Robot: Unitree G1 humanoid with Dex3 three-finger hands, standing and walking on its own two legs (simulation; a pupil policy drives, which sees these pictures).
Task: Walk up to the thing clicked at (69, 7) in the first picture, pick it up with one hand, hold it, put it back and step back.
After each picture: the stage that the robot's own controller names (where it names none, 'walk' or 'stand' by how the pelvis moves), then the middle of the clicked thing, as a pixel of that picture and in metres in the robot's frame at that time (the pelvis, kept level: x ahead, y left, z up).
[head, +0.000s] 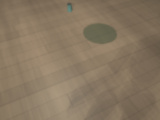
stand; (69, 7) +2.16 +0.13 -0.72
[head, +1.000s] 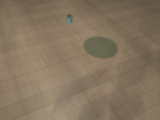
walk; (69, 19) +2.03 +0.10 -0.72
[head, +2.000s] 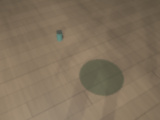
walk; (59, 35) +1.40 +0.16 -0.71
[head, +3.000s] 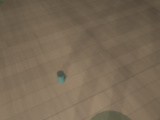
walk; (61, 77) +0.88 +0.17 -0.71
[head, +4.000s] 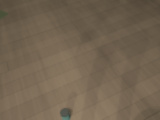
walk; (65, 115) +0.49 +0.19 -0.70
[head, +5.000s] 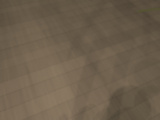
stand; out of the picture +0.30 +0.16 -0.70
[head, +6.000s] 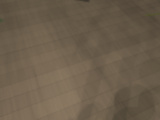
stand; out of the picture +0.29 +0.13 -0.72
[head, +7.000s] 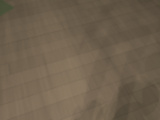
stand; out of the picture +0.32 +0.09 -0.71
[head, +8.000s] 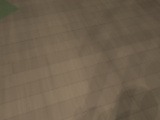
stand; out of the picture +0.34 +0.08 -0.72
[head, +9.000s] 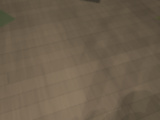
stand; out of the picture +0.31 +0.11 -0.73
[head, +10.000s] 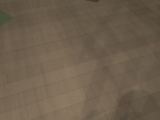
stand; out of the picture +0.31 +0.11 -0.73
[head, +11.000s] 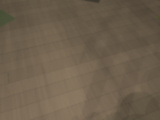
stand; out of the picture +0.32 +0.11 -0.73
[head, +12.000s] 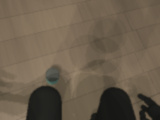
go down; (52, 76) +0.39 +0.12 -0.39
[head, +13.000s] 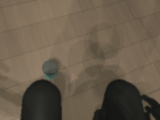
go down; (50, 70) +0.41 +0.12 -0.30
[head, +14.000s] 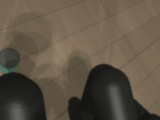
close in; (8, 61) +0.40 +0.16 -0.23
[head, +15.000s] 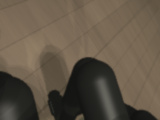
close; out of the picture +0.41 +0.17 -0.22
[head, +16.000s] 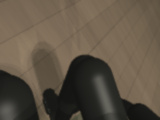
close; out of the picture +0.42 +0.16 -0.22
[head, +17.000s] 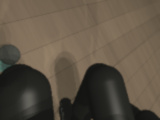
lift; (5, 58) +0.40 +0.15 -0.23
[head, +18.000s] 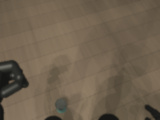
lift; (61, 106) +0.38 +0.10 -0.54
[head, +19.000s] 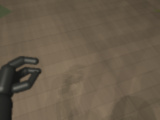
hold; out of the picture +0.35 +0.10 -0.68
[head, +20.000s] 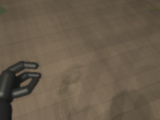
stand; out of the picture +0.33 +0.10 -0.68
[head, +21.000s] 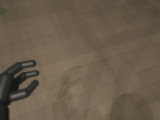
stand; out of the picture +0.34 +0.10 -0.67
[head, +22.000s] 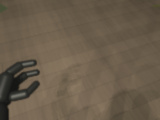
stand; out of the picture +0.34 +0.10 -0.67
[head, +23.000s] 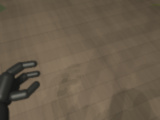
stand; out of the picture +0.34 +0.10 -0.67
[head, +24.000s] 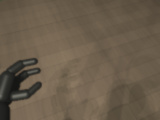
stand; out of the picture +0.34 +0.10 -0.65
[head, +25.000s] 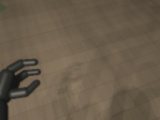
stand; out of the picture +0.34 +0.10 -0.67
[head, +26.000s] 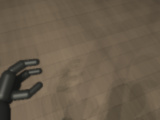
stand; out of the picture +0.35 +0.10 -0.65
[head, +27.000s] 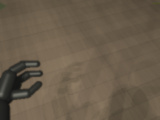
stand; out of the picture +0.33 +0.10 -0.67
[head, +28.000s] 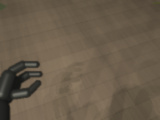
stand; out of the picture +0.34 +0.10 -0.67
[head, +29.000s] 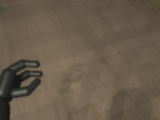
stand; out of the picture +0.33 +0.10 -0.68
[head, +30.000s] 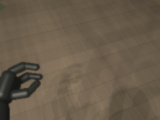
stand; out of the picture +0.34 +0.10 -0.68
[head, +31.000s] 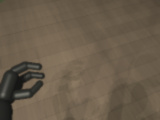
stand; out of the picture +0.34 +0.10 -0.66
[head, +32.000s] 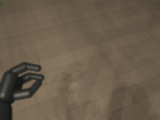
stand; out of the picture +0.34 +0.10 -0.67
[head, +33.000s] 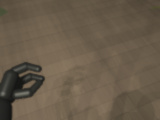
stand; out of the picture +0.34 +0.10 -0.68
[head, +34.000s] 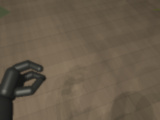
hold; out of the picture +0.33 +0.10 -0.68
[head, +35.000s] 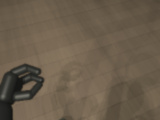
hold; out of the picture +0.35 +0.10 -0.65
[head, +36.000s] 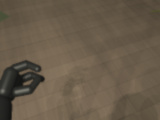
hold; out of the picture +0.33 +0.10 -0.69
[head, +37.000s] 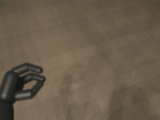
hold; out of the picture +0.34 +0.10 -0.66
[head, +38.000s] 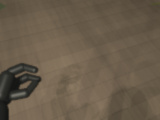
hold; out of the picture +0.34 +0.10 -0.67
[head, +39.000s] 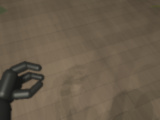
hold; out of the picture +0.34 +0.10 -0.68
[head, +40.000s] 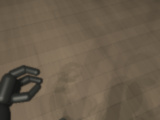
hold; out of the picture +0.35 +0.10 -0.65
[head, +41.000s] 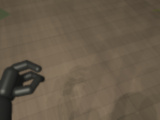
hold; out of the picture +0.33 +0.10 -0.68
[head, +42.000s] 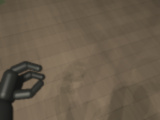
hold; out of the picture +0.34 +0.10 -0.66
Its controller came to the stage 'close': yes
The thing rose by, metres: 0.01
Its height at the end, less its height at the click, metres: +0.00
